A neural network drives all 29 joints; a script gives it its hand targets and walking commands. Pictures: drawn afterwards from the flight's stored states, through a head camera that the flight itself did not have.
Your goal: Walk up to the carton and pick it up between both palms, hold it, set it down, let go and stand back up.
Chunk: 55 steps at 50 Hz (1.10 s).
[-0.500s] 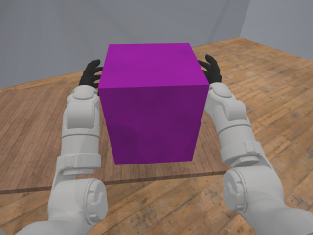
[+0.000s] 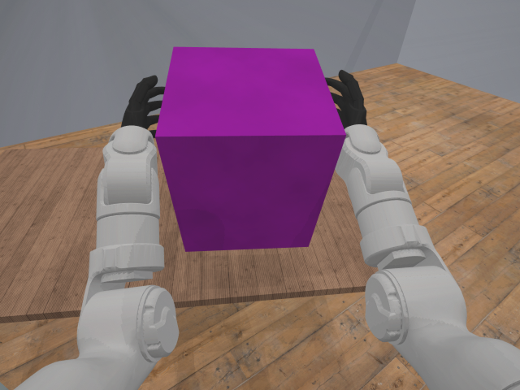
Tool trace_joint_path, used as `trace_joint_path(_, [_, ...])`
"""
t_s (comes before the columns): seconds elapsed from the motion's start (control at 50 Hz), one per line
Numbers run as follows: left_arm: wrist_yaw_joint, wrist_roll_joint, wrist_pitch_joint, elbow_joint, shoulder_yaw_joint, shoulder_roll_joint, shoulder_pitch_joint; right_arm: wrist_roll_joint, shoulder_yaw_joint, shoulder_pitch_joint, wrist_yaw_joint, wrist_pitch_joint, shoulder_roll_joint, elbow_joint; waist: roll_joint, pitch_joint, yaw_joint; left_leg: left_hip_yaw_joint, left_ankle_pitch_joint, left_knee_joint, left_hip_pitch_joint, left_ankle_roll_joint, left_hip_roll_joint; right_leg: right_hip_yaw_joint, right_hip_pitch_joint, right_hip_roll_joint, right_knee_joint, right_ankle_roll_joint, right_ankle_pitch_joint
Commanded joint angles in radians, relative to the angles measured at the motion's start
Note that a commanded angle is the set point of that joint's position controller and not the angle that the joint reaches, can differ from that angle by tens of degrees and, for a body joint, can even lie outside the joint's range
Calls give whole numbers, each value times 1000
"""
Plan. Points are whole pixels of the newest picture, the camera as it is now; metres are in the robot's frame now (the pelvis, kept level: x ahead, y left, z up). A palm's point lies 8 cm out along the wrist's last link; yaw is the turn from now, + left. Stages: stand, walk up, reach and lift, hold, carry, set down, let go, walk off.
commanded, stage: set down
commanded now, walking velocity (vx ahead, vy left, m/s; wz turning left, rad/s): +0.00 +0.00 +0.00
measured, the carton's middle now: (246, 155) +0.40 +0.01 +0.20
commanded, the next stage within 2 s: none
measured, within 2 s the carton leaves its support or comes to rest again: neither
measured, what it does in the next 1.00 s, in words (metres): stands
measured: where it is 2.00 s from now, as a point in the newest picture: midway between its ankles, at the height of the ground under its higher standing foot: outside the picture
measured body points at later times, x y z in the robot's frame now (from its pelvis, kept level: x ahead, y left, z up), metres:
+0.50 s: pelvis +0.02 +0.00 +0.00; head -0.02 +0.03 +0.45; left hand +0.42 +0.15 +0.18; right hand +0.42 -0.15 +0.19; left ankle +0.01 +0.14 -0.74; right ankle +0.05 -0.14 -0.74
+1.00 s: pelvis +0.03 +0.00 +0.00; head +0.01 +0.03 +0.45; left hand +0.44 +0.15 +0.15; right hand +0.43 -0.15 +0.18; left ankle +0.01 +0.14 -0.74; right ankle +0.05 -0.14 -0.74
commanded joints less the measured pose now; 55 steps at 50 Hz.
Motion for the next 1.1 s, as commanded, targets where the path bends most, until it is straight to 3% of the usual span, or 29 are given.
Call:
trace_joint_path(0.0, [-207, -32, -107, 171, -152, -439, -565, -105, 134, -606, 152, -168, 514, -63, -21, -99, -8, 120, -119, -214, -103, 43, -105, -114, 261, 51, -70, 19, -161])
trace_joint_path(0.08, [-191, -38, -156, 130, -200, -475, -550, -137, 98, -590, 162, -268, 484, -53, 38, -140, -23, 131, -16, -202, -59, 14, -96, -131, 285, 56, -75, 4, -95])
trace_joint_path(0.12, [-173, -58, -180, 111, -225, -502, -514, -98, 165, -623, 157, -306, 489, -113, 26, -220, 4, 130, 160, -153, 2, -1, -95, -132, 308, 69, -62, 9, 47])
trace_joint_path(0.18, [-151, -76, -229, 19, -307, -529, -487, -60, 245, -616, 156, -365, 484, -152, 57, -327, 8, 125, 350, -102, 78, -33, -90, -141, 317, 84, -50, 5, 170])
trace_joint_path(0.22, [-139, -92, -247, 27, -339, -548, -470, -65, 294, -589, 153, -380, 504, -155, 59, -358, 10, 111, 419, -73, 93, -39, -85, -125, 335, 77, -45, 1, 227])
trace_joint_path(0.24, [-131, -97, -254, 7, -355, -549, -492, -61, 288, -590, 153, -391, 494, -148, 61, -362, -8, 113, 429, -64, 102, -49, -84, -130, 321, 81, -44, 1, 217])
trace_joint_path(0.28, [-123, -96, -268, -19, -369, -550, -464, -50, 323, -525, 153, -390, 526, -141, 42, -341, 6, 112, 452, -68, 107, -46, -88, -130, 320, 84, -48, 7, 238])
trace_joint_path(0.32, [-112, -102, -276, -60, -402, -564, -457, -16, 365, -533, 152, -401, 527, -173, 62, -373, 11, 104, 532, -43, 129, -57, -88, -124, 329, 85, -34, 9, 299])
trace_joint_path(0.36, [-113, -108, -259, 19, -383, -561, -416, -38, 342, -519, 146, -384, 493, -153, 50, -297, 1, 101, 485, -48, 113, -53, -83, -119, 312, 83, -53, 4, 264])
trace_joint_path(0.42, [-106, -120, -262, -5, -403, -565, -437, -23, 354, -536, 143, -382, 504, -159, 46, -302, 8, 99, 409, -65, 90, -51, -83, -124, 303, 85, -52, 8, 222])
trace_joint_path(0.44, [-101, -124, -267, -15, -410, -571, -452, -28, 345, -527, 147, -383, 503, -156, 51, -302, -11, 100, 434, -62, 102, -56, -84, -128, 305, 86, -60, 3, 221])
trace_joint_path(0.48, [-101, -118, -272, 2, -400, -560, -462, -42, 329, -521, 152, -372, 504, -146, 42, -284, -4, 102, 353, -80, 83, -49, -82, -124, 286, 84, -67, 8, 143])
trace_joint_path(0.5, [-97, -127, -276, 17, -400, -566, -501, -58, 296, -533, 156, -374, 513, -129, 54, -275, -20, 99, 295, -92, 58, -51, -83, -128, 269, 81, -72, 2, 101])
trace_joint_path(0.52, [-95, -124, -280, 0, -409, -572, -509, -64, 302, -538, 158, -375, 516, -136, 65, -288, -9, 104, 318, -96, 70, -50, -87, -128, 270, 82, -65, 5, 122])
trace_joint_path(0.6, [-115, -60, -272, 183, -286, -511, -465, -136, 196, -502, 171, -350, 485, -16, 36, -116, -14, 115, 123, -152, -23, -20, -83, -127, 223, 66, -90, 5, -25])
trace_joint_path(0.62, [-116, -62, -275, 175, -282, -523, -469, -144, 191, -515, 176, -364, 494, -44, 29, -137, 5, 119, 124, -156, -13, -22, -78, -136, 224, 71, -86, 2, -26])
trace_joint_path(0.64, [-118, -53, -278, 184, -267, -519, -488, -161, 171, -506, 178, -355, 496, 2, 36, -137, -4, 125, 97, -163, -21, -19, -79, -128, 229, 64, -87, 3, -47])
trace_joint_path(0.72, [-100, -76, -322, 101, -289, -524, -565, -144, 193, -572, 195, -403, 510, -63, 71, -270, 30, 123, 233, -129, 15, -33, -79, -137, 235, 74, -56, 7, 46])
trace_joint_path(0.74, [-96, -62, -336, 147, -268, -525, -548, -157, 187, -564, 197, -406, 516, -33, 51, -264, 29, 125, 237, -123, 5, -31, -80, -130, 232, 73, -57, 5, 49])
trace_joint_path(0.8, [-84, -80, -374, 141, -290, -545, -565, -168, 200, -560, 204, -426, 529, -29, 67, -330, 28, 122, 284, -104, 12, -40, -79, -135, 242, 69, -36, 6, 109])
trace_joint_path(0.84, [-85, -58, -377, 224, -247, -530, -535, -185, 185, -531, 211, -422, 509, 23, 61, -274, 44, 124, 222, -132, -7, -32, -75, -124, 229, 63, -66, 1, 45])
trace_joint_path(0.86, [-86, -55, -380, 203, -267, -538, -536, -192, 175, -513, 213, -422, 516, 35, 70, -270, 25, 125, 231, -127, 1, -26, -76, -129, 223, 61, -60, 2, 63])
trace_joint_path(0.9, [-87, -44, -380, 229, -249, -532, -500, -188, 161, -510, 212, -432, 498, 51, 65, -231, 35, 124, 259, -127, 0, -27, -70, -132, 205, 70, -62, 0, 60])
trace_joint_path(0.92, [-82, -46, -385, 213, -248, -528, -489, -187, 173, -511, 215, -441, 506, 24, 54, -281, 59, 130, 295, -116, 18, -33, -73, -132, 233, 70, -56, 1, 95])
trace_joint_path(0.94, [-79, -47, -388, 215, -256, -524, -495, -193, 161, -481, 219, -431, 500, 67, 61, -265, 37, 123, 292, -120, 19, -38, -71, -129, 221, 67, -58, 1, 91])
trace_joint_path(0.98, [-80, -38, -391, 227, -231, -520, -495, -191, 169, -489, 215, -433, 513, 56, 52, -250, 46, 128, 293, -115, 3, -29, -70, -124, 229, 64, -51, 7, 118])
trace_joint_path(1.0, [-79, -61, -400, 188, -274, -532, -523, -189, 174, -497, 211, -445, 510, 44, 68, -294, 26, 127, 334, -101, 8, -43, -77, -129, 246, 66, -42, 5, 156])
trace_joint_path(1.06, [-62, -71, -429, 194, -275, -542, -532, -186, 194, -502, 215, -455, 521, 47, 70, -349, 45, 121, 450, -78, 55, -58, -69, -125, 229, 79, -36, 4, 220])
trace_joint_path(1.08, [-62, -64, -423, 230, -263, -542, -534, -185, 192, -518, 214, -454, 511, 50, 74, -333, 38, 114, 432, -70, 42, -54, -68, -130, 218, 74, -35, 2, 203])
